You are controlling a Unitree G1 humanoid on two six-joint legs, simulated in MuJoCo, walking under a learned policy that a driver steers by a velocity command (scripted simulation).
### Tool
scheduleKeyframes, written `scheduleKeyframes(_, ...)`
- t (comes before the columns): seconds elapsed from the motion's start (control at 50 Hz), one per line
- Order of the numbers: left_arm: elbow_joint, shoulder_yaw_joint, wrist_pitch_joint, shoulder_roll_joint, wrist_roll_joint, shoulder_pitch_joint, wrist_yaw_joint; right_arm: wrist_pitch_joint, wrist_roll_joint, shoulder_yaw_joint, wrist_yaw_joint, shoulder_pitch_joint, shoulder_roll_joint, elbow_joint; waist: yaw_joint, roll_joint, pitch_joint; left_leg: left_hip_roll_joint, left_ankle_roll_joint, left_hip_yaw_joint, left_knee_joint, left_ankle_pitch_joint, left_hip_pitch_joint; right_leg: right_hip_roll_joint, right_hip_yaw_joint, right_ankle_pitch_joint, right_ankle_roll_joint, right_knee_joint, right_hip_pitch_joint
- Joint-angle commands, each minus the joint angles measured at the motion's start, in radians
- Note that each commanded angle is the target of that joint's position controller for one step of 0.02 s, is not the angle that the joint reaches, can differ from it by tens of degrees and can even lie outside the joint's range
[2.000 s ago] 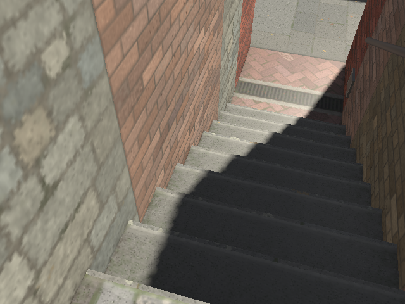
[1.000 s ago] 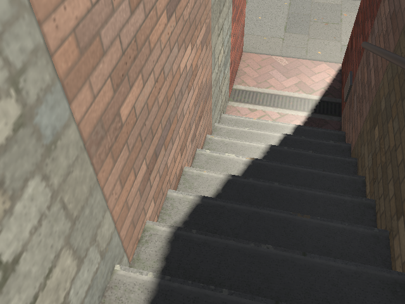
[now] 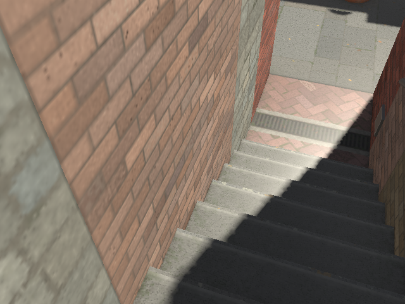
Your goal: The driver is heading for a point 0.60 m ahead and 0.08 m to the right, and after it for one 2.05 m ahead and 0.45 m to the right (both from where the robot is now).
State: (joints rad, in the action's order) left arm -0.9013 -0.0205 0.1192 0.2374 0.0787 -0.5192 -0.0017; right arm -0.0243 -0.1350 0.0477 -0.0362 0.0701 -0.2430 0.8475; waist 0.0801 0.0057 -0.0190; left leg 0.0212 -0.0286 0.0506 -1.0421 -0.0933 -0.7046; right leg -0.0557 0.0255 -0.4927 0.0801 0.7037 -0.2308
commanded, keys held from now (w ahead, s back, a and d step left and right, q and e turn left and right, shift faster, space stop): w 0.40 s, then w+e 0.32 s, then e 0.28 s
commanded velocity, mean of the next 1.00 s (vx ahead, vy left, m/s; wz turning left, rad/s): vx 0.44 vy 0.00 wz -0.23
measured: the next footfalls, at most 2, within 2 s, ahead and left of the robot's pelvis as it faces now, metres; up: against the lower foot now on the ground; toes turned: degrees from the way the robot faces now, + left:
left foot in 0.26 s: +0.26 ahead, +0.16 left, -0.16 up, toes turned +2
right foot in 0.78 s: +0.55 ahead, -0.16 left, -0.33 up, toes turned -16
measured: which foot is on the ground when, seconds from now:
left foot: up 0.00-0.24, down 0.26-0.78, up 0.80-1.00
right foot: down 0.00-0.26, up 0.28-0.76, down 0.78-1.00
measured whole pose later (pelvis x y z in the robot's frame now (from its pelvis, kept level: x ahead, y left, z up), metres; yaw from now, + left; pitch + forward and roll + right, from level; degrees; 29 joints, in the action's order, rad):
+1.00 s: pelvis +0.48 -0.09 -0.32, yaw -15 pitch +2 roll +0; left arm -0.95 0.00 0.11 0.27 0.07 -0.39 -0.06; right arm -0.07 -0.07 0.00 -0.04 0.20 -0.25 0.78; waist 0.01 0.03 0.01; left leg 0.08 0.03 0.06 -1.58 0.16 -0.91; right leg -0.09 0.06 -0.28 0.11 0.68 -0.44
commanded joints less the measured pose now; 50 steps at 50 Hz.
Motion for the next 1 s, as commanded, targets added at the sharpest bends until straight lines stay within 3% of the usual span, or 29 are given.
scheduleKeyframes(0.02, 0.026, -0.034, 0.033, 0.162, -0.081, -0.057, 0.018, -0.013, 0.106, 0.029, 0.005, -0.153, -0.1, -0.079, 0.025, -0.074, 0.038, -0.002, 0.011, 0.061, 0.206, -0.165, -0.196, 0.239, -0.364, 0.271, 0.168, -0.184, 0.151)
scheduleKeyframes(0.14, 0.016, -0.027, 0.018, 0.124, -0.054, 0.016, 0.004, 0.017, 0.132, -0.001, -0.001, -0.154, -0.008, -0.083, 0.024, -0.037, 0.135, 0.014, 0.021, -0.056, 0.567, -0.429, 0.299, 0.14, -0.207, 0.081, 0.109, -0.02, -0.146)
scheduleKeyframes(0.18, 0.0, -0.041, -0.006, 0.13, -0.046, 0.019, 0.016, 0.004, 0.129, 0.014, 0.014, -0.084, -0.059, -0.047, 0.013, -0.053, 0.171, 0.079, 0.009, -0.005, 0.703, -0.414, 0.295, 0.141, -0.23, 0.146, 0.108, 0.07, -0.025)
scheduleKeyframes(0.2, 0.004, -0.009, -0.037, 0.168, -0.002, 0.004, -0.04, -0.003, -0.068, -0.044, -0.053, 0.023, 0.017, -0.06, -0.025, 0.027, 0.175, 0.127, -0.001, -0.013, 0.637, -0.137, 0.374, 0.206, -0.272, -0.051, 0.096, 0.295, -0.046)
scheduleKeyframes(0.24, -0.027, -0.013, -0.05, 0.152, 0.027, -0.044, -0.092, -0.04, 0.0, 0.025, -0.031, 0.389, -0.095, 0.055, -0.134, 0.165, 0.06, 0.03, -0.007, -0.135, 0.667, -0.21, 0.779, 0.046, -0.116, 0.022, 0.039, 0.674, -0.167)
scheduleKeyframes(0.26, -0.026, -0.057, -0.041, 0.147, -0.085, 0.112, -0.014, -0.029, 0.099, 0.08, 0.01, 0.557, -0.192, 0.094, -0.334, -0.032, -0.011, 0.091, -0.059, -0.073, 0.649, -0.233, 0.86, -0.06, -0.057, 0.03, 0.08, 0.977, -0.271)
scheduleKeyframes(0.28, -0.009, -0.04, -0.044, 0.031, -0.113, -0.091, 0.009, -0.05, 0.067, 0.077, 0.022, 0.619, -0.286, 0.124, -0.167, 0.202, -0.13, 0.303, -0.115, 0.125, 0.353, -0.761, 1.148, -0.09, -0.109, -0.443, 0.023, 1.328, -0.547)
scheduleKeyframes(0.3, -0.008, -0.031, -0.058, 0.05, -0.092, -0.126, 0.031, -0.047, 0.099, 0.078, 0.022, 0.619, -0.272, 0.116, -0.178, 0.15, -0.192, 0.439, -0.224, 0.386, 0.404, -0.487, 1.185, -0.05, -0.164, -0.325, 0.019, 1.389, -0.74)
scheduleKeyframes(0.32, 0.149, 0.04, -0.011, -0.003, -0.018, 0.087, -0.056, -0.091, 0.042, 0.021, -0.054, 0.476, -0.176, 0.059, -0.162, 0.352, -0.148, 0.395, -0.379, 0.595, 0.574, 0.408, 1.116, 0.011, -0.199, -0.105, 0.001, 1.419, -1.032)
scheduleKeyframes(0.34, 0.152, 0.005, -0.008, 0.097, -0.007, 0.202, -0.045, -0.093, 0.044, -0.015, -0.072, 0.366, -0.045, 0.048, -0.149, 0.097, 0.034, 0.356, -0.344, 0.574, 0.692, 0.662, 0.834, 0.069, -0.147, 0.038, -0.012, 1.383, -1.091)
scheduleKeyframes(0.36, 0.153, 0.019, -0.007, 0.087, 0.013, 0.184, -0.017, -0.12, 0.038, -0.058, -0.059, 0.226, 0.061, 0.005, -0.048, -0.01, 0.046, 0.369, -0.32, 0.525, 0.686, 0.511, 0.599, 0.163, -0.242, 0.341, -0.02, 0.985, -1.001)
scheduleKeyframes(0.4, 0.092, 0.006, -0.046, 0.11, 0.006, 0.12, -0.033, -0.118, 0.056, -0.079, -0.018, 0.063, 0.08, -0.026, 0.029, 0.011, 0.071, 0.255, -0.32, 0.268, 0.728, 0.376, 0.053, 0.23, -0.173, 0.435, -0.051, 0.558, -0.573)
scheduleKeyframes(0.44, 0.049, 0.008, -0.072, 0.074, -0.006, 0.091, -0.076, -0.124, 0.049, -0.051, 0.014, 0.211, -0.048, 0.025, 0.02, 0.076, -0.012, 0.152, -0.265, 0.079, 0.673, 0.384, -0.063, 0.16, -0.034, 0.4, -0.085, 0.541, -0.313)
scheduleKeyframes(0.48, 0.009, 0.014, -0.053, 0.064, 0.036, 0.034, -0.109, -0.135, 0.019, -0.037, 0.011, 0.28, -0.1, 0.028, 0.014, 0.051, -0.016, 0.174, -0.261, 0.055, 0.548, 0.205, -0.027, 0.125, -0.018, 0.496, -0.069, 0.618, -0.301)
scheduleKeyframes(0.52, 0.08, 0.004, -0.039, 0.112, 0.048, 0.201, -0.09, -0.131, 0.035, -0.045, 0.021, 0.358, -0.063, 0.049, -0.064, 0.09, -0.028, 0.243, -0.27, 0.124, 0.486, 0.176, 0.289, 0.145, -0.063, 0.422, -0.059, 0.514, -0.542)
scheduleKeyframes(0.56, 0.123, 0.043, -0.042, 0.042, 0.026, 0.413, -0.045, -0.118, 0.044, -0.081, 0.082, 0.665, 0.076, 0.188, -0.254, 0.093, 0.012, 0.36, -0.254, 0.363, 0.329, 0.435, 0.914, 0.269, -0.278, 0.666, -0.099, 0.198, -1.136)
scheduleKeyframes(0.6, 0.135, 0.063, -0.033, -0.012, 0.006, 0.472, -0.036, -0.087, 0.056, -0.067, 0.095, 0.775, 0.055, 0.23, -0.288, 0.052, 0.042, 0.337, -0.265, 0.361, 0.282, 0.424, 0.922, 0.249, -0.171, 0.636, -0.103, 0.071, -1.147)
scheduleKeyframes(0.62, 0.081, 0.068, -0.041, 0.002, -0.021, 0.438, -0.054, -0.074, 0.065, -0.074, 0.088, 0.666, 0.08, 0.163, -0.267, -0.036, 0.075, 0.248, -0.209, 0.173, 0.278, 0.498, 0.667, 0.27, -0.113, 0.973, -0.095, -0.213, -0.877)
scheduleKeyframes(0.68, 0.102, 0.017, -0.074, 0.073, 0.007, 0.42, -0.08, -0.085, -0.011, -0.059, 0.007, 0.419, -0.007, 0.068, -0.13, 0.094, 0.136, 0.201, -0.153, -0.011, 0.383, 0.688, -0.046, 0.123, 0.083, 0.927, -0.051, 0.101, -0.144)
scheduleKeyframes(0.74, 0.09, -0.01, -0.081, 0.115, -0.002, 0.404, -0.065, -0.087, 0.023, -0.029, 0.038, 0.447, -0.098, 0.134, -0.122, 0.018, 0.188, 0.255, -0.045, -0.016, 0.111, 0.599, 0.312, 0.164, 0.033, 0.827, -0.007, -0.256, -0.187)
scheduleKeyframes(0.76, 0.001, -0.033, -0.076, 0.136, -0.009, 0.141, -0.055, -0.065, -0.001, -0.023, 0.015, 0.363, -0.142, 0.132, 0.0, -0.004, 0.116, 0.228, 0.017, -0.068, -0.12, 0.508, 0.343, 0.17, 0.029, 1.001, 0.009, -0.388, 0.027)
scheduleKeyframes(0.78, -0.103, -0.097, -0.064, 0.253, -0.007, -0.18, -0.049, -0.047, -0.024, -0.03, -0.038, 0.399, -0.132, 0.164, 0.115, -0.074, -0.008, 0.13, 0.066, -0.146, -0.498, 0.419, 0.246, 0.14, 0.076, 1.079, 0.056, -0.324, 0.405)
scheduleKeyframes(0.8, -0.094, -0.101, -0.052, 0.36, -0.035, -0.248, -0.06, -0.045, 0.015, -0.058, -0.095, 0.701, 0.07, 0.181, -0.036, -0.358, -0.421, -0.02, 0.105, -0.141, -0.971, 0.88, -0.034, 0.274, -0.123, 1.6, 0.265, 0.038, 0.948)
scheduleKeyframes(0.82, -0.094, -0.108, -0.049, 0.364, -0.026, -0.287, -0.082, -0.049, 0.059, -0.049, -0.102, 0.555, -0.02, 0.109, 0.044, -0.248, -0.419, -0.047, 0.116, -0.082, -1.148, 0.885, -0.228, 0.337, -0.291, 1.736, 0.309, 0.009, 0.983)
scheduleKeyframes(0.84, -0.069, -0.092, -0.036, 0.308, -0.031, -0.243, -0.085, -0.068, 0.088, -0.036, -0.085, 0.282, -0.107, -0.018, 0.114, -0.181, -0.243, -0.011, 0.115, -0.089, -1.149, 0.932, -0.483, 0.38, -0.301, 1.508, 0.274, -0.048, 0.859)
scheduleKeyframes(0.86, -0.048, -0.081, -0.029, 0.297, -0.062, -0.161, -0.086, -0.081, 0.102, -0.046, -0.046, 0.237, -0.091, -0.071, 0.06, -0.137, -0.194, 0.038, 0.105, -0.036, -1.132, 0.856, -0.573, 0.444, -0.417, 1.208, 0.303, -0.074, 0.666)
scheduleKeyframes(0.92, 0.015, 0.013, -0.021, 0.094, 0.025, 0.139, -0.091, -0.066, 0.095, -0.074, 0.026, 0.399, 0.01, -0.052, -0.176, 0.034, 0.044, 0.135, 0.045, 0.135, -0.824, 0.399, -0.244, 0.478, -0.471, 0.936, 0.262, -0.265, -0.192)
scheduleKeyframes(0.96, 0.075, -0.002, 0.024, 0.152, -0.026, 0.272, -0.045, -0.04, 0.067, -0.059, 0.001, 0.407, -0.017, -0.048, -0.19, 0.012, 0.005, 0.083, 0.051, 0.05, -0.513, 0.184, -0.074, 0.252, -0.266, 0.752, 0.179, -0.313, -0.386)
scheduleKeyframes(1.0, 0.127, 0.003, 0.042, 0.22, -0.014, 0.353, -0.02, -0.031, 0.049, -0.031, -0.017, 0.317, -0.09, -0.08, -0.195, -0.016, -0.039, 0.064, 0.067, 0.004, -0.342, 0.04, 0.068, 0.166, -0.204, 0.783, 0.154, -0.215, -0.494)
